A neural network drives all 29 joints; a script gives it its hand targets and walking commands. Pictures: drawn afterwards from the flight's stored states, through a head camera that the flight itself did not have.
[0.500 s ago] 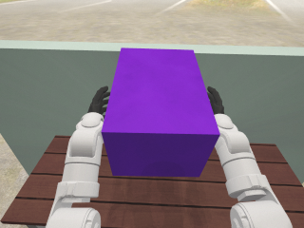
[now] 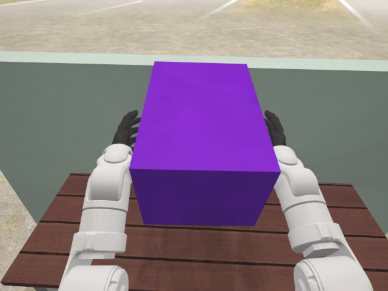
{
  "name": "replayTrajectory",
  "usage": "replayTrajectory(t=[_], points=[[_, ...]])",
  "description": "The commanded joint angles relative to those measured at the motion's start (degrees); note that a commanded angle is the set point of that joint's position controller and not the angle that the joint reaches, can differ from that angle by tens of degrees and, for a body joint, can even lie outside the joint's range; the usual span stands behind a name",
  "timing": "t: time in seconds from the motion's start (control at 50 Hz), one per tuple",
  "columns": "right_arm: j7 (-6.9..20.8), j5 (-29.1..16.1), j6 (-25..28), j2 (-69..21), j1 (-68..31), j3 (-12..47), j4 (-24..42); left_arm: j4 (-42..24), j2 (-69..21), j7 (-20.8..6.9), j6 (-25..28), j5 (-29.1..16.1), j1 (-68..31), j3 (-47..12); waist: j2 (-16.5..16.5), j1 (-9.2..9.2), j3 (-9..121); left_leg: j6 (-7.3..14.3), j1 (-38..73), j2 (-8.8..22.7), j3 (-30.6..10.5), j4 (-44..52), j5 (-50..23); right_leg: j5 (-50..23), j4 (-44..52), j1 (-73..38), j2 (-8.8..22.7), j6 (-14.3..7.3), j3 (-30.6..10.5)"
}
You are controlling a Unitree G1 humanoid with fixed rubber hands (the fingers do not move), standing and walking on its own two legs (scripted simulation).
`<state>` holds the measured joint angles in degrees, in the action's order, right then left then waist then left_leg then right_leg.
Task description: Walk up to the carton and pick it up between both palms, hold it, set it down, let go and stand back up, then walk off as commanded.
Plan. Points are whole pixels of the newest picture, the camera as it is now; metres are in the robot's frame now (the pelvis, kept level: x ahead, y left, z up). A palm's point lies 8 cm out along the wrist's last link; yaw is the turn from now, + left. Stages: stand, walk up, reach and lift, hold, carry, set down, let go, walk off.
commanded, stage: set down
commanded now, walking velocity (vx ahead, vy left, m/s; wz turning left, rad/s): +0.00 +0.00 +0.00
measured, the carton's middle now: (200, 136) +0.40 +0.00 +0.19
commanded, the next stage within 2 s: none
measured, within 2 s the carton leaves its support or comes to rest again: neither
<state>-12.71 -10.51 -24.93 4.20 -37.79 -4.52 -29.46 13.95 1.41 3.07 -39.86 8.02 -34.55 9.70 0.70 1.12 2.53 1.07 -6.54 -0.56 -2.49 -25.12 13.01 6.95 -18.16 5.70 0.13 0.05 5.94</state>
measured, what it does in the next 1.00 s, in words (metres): stands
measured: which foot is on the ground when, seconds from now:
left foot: down 0.00-1.00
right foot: down 0.00-1.00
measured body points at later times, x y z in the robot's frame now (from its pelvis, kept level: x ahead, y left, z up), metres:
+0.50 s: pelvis +0.01 +0.01 +0.00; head -0.04 +0.02 +0.45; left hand +0.39 +0.17 +0.16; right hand +0.39 -0.14 +0.14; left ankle +0.01 +0.10 -0.74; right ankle +0.04 -0.12 -0.74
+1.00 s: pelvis +0.02 +0.01 +0.00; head -0.01 +0.03 +0.45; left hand +0.40 +0.15 +0.14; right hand +0.38 -0.15 +0.11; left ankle +0.01 +0.10 -0.74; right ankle +0.04 -0.12 -0.74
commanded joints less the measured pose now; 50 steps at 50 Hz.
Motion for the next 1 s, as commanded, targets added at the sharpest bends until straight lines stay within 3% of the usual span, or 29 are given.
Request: replayTrajectory(t=[0.0, 0.12, 0.14, 0.18, 0.24, 0.26, 0.3, 0.38, 0.44, 0.5, 0.56, 0.62, 0.64, 0.68, 0.72, 0.74, 0.78, 0.8, 0.84, 0.9, 0.94, 0.98], points=[[7.07, -4.01, 2.66, -37.70, -48.08, 22.71, 15.06, -9.35, -35.92, -11.78, 4.63, -2.79, -43.52, -18.24, -3.22, 2.36, 19.29, -0.85, -0.12, -2.14, 1.40, 8.73, -12.18, -6.98, 3.54, -15.30, -2.63, 1.96, -2.40], [7.90, 0.41, 7.48, -37.95, -50.38, 18.63, 16.56, -5.75, -36.50, -12.87, 8.64, -3.12, -46.65, -18.04, -1.82, 3.58, 22.63, -1.89, 1.61, -1.66, 1.32, 8.91, -10.12, -4.87, 3.43, -14.27, -2.89, 1.06, -1.61], [7.94, 1.41, 9.07, -38.57, -50.91, 18.70, 17.08, -6.02, -37.33, -12.96, 9.74, -3.33, -45.96, -18.82, -0.86, 3.95, 24.16, -2.09, 2.29, -1.75, 1.49, 8.07, -13.37, -7.64, 3.26, -14.46, -2.75, 1.31, -1.54], [8.43, 5.06, 10.77, -37.20, -46.98, 14.70, 11.19, -0.17, -35.51, -14.22, 11.57, -1.13, -44.78, -15.54, -1.35, 5.53, 20.15, -2.42, 2.90, -1.29, 1.43, 8.87, -10.05, -4.92, 4.29, -14.23, -2.22, 1.03, -1.48], [9.06, 9.71, 14.41, -36.95, -41.70, 11.63, 5.06, 5.17, -33.93, -16.34, 14.53, 2.04, -40.73, -12.08, -3.29, 5.83, 14.04, -2.08, 0.80, -1.06, 2.26, 11.37, -5.75, -2.83, 5.05, -16.83, -1.52, 1.51, -0.58], [9.02, 10.65, 14.94, -35.82, -39.21, 10.84, 3.45, 7.15, -33.16, -17.10, 14.90, 3.67, -37.65, -10.54, -2.34, 5.49, 11.28, -1.87, 0.88, -1.39, 2.86, 11.98, -5.33, -2.10, 5.72, -16.80, -1.58, 1.69, -0.70], [9.18, 11.06, 17.64, -36.12, -39.77, 11.14, 3.87, 6.21, -33.08, -17.72, 16.28, 4.69, -36.38, -9.89, -2.53, 5.28, 11.51, -1.66, 1.30, -1.62, 3.25, 11.67, -7.94, -4.71, 5.47, -18.52, -1.16, 2.08, -0.42], [8.46, 11.16, 22.20, -36.24, -40.29, 14.40, 8.83, 4.85, -35.00, -17.21, 18.59, 2.50, -33.59, -14.47, -3.35, 5.71, 15.03, -2.45, 5.14, -1.50, 2.71, 9.13, -18.18, -12.86, 4.51, -19.09, -1.86, 2.07, 0.19], [8.19, 11.17, 24.27, -35.96, -38.48, 15.74, 10.75, 3.02, -34.98, -16.62, 19.85, 1.74, -33.12, -16.89, -3.44, 5.81, 17.18, -2.85, 6.59, -1.45, 2.76, 7.47, -21.15, -14.35, 3.62, -19.65, -1.86, 2.13, 0.44], [8.34, 10.82, 26.33, -36.32, -38.84, 17.41, 12.50, 1.16, -38.14, -15.23, 21.16, 0.87, -33.44, -20.98, -0.66, 5.93, 18.92, -3.97, 8.04, -0.98, 2.45, 6.22, -24.52, -13.17, 3.41, -17.83, -2.34, 1.61, 0.70], [8.26, 11.18, 28.04, -36.79, -37.92, 17.78, 13.73, -0.75, -39.61, -13.94, 22.37, -0.93, -34.12, -24.39, -0.35, 7.28, 22.08, -4.93, 9.74, -0.56, 1.81, 4.42, -28.40, -14.07, 3.15, -16.53, -2.81, 1.12, 0.87], [8.50, 11.64, 28.85, -35.49, -39.41, 16.31, 12.66, 0.73, -39.24, -13.31, 22.99, -0.81, -35.73, -25.06, 0.81, 7.11, 20.38, -5.14, 8.72, -0.23, 1.59, 4.97, -24.21, -9.50, 3.71, -13.49, -2.71, 0.47, 0.81], [8.58, 12.57, 28.92, -34.86, -37.96, 14.85, 9.50, 2.76, -38.70, -13.53, 23.29, -0.22, -35.38, -23.83, 1.03, 7.33, 18.14, -4.56, 7.37, -0.19, 1.85, 6.04, -20.32, -7.86, 4.10, -13.65, -2.35, 0.47, 0.88], [8.61, 14.07, 28.62, -34.27, -38.29, 12.86, 8.51, 6.49, -37.62, -14.03, 23.07, 1.27, -34.63, -21.48, -1.72, 6.98, 15.21, -3.39, 4.49, -0.40, 2.72, 8.00, -13.07, -5.60, 4.66, -14.54, -1.82, 0.63, 0.71], [8.89, 14.53, 28.49, -35.02, -37.65, 12.22, 6.16, 7.51, -36.98, -14.37, 23.03, 1.75, -35.00, -20.15, -1.91, 6.77, 13.37, -2.50, 3.36, -0.48, 3.03, 9.53, -9.36, -3.67, 4.96, -14.31, -1.53, 1.01, 0.95], [8.92, 15.32, 28.36, -35.05, -37.15, 11.09, 4.79, 10.33, -36.14, -14.68, 22.55, 3.18, -33.72, -17.50, -2.64, 5.71, 11.14, -2.18, 2.11, -0.53, 3.23, 10.50, -5.40, -0.79, 5.26, -13.60, -1.20, 0.98, 0.49], [8.96, 16.76, 28.13, -33.83, -35.30, 8.74, 2.88, 11.67, -35.96, -15.44, 22.56, 3.44, -33.17, -16.66, -1.91, 7.36, 8.76, -1.95, 1.16, -0.63, 3.53, 11.33, -3.63, -0.03, 5.36, -14.20, -1.30, 0.96, 0.90], [9.00, 16.73, 28.52, -34.06, -36.15, 8.51, 4.05, 11.94, -35.76, -15.70, 22.51, 3.66, -33.25, -15.94, -2.82, 6.83, 9.69, -1.63, 0.69, -0.52, 3.64, 11.52, -3.44, -0.28, 5.13, -15.73, -1.32, 1.33, 0.86], [9.24, 16.58, 29.52, -34.64, -37.02, 8.47, 3.92, 11.71, -36.30, -15.65, 23.39, 3.79, -34.32, -16.27, -0.76, 6.95, 10.89, -2.14, 0.66, -0.27, 3.37, 11.28, -4.20, -0.30, 4.56, -15.06, -1.63, 1.10, 0.95], [8.76, 16.69, 30.66, -36.79, -36.44, 11.16, 5.72, 12.22, -36.18, -15.42, 24.77, 3.41, -32.41, -16.11, -3.49, 5.90, 15.82, -1.80, 2.15, -0.94, 3.96, 9.31, -10.68, -7.01, 3.62, -15.93, -1.54, 1.72, 0.61], [8.58, 16.47, 31.62, -37.11, -36.60, 13.34, 7.44, 12.11, -36.46, -15.36, 25.58, 3.04, -31.30, -16.84, -2.87, 4.82, 17.52, -2.08, 2.40, -0.98, 3.87, 8.42, -14.49, -10.08, 3.25, -16.96, -1.67, 1.93, 0.39], [8.43, 15.95, 31.86, -37.27, -36.03, 13.51, 6.91, 10.84, -36.86, -15.32, 26.17, 2.76, -31.80, -17.85, -2.38, 5.63, 19.26, -2.37, 3.31, -1.13, 3.76, 7.86, -17.60, -13.50, 2.93, -17.31, -1.86, 2.15, 0.51]])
